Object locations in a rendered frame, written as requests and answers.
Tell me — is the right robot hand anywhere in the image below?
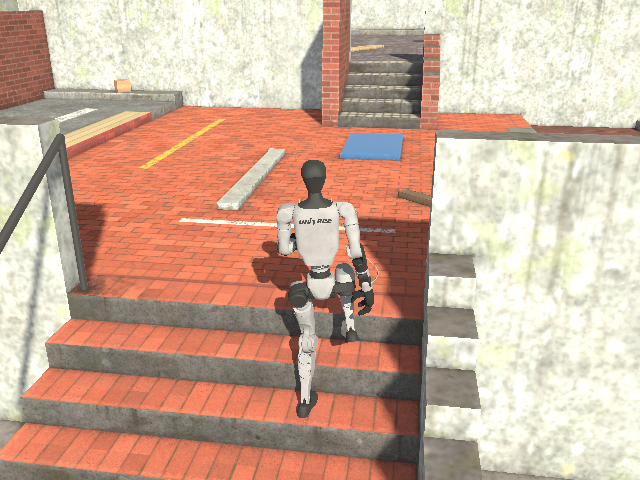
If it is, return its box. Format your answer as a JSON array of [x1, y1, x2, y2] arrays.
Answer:
[[351, 289, 374, 316]]

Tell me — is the robot right shin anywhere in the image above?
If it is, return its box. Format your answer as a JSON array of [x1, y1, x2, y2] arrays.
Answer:
[[340, 295, 355, 332]]

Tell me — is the robot right thigh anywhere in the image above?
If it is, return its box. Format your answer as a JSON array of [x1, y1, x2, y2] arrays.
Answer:
[[335, 263, 356, 296]]

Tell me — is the robot right forearm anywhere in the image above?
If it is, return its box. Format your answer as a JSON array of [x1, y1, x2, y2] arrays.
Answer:
[[352, 243, 373, 292]]

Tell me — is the robot right upper arm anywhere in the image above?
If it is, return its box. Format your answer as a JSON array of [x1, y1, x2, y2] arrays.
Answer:
[[336, 201, 362, 259]]

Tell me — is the robot left upper arm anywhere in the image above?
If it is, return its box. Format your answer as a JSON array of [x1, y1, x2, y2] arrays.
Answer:
[[276, 203, 295, 255]]

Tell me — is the robot left forearm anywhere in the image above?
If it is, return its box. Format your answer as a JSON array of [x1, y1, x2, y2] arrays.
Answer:
[[277, 238, 297, 256]]

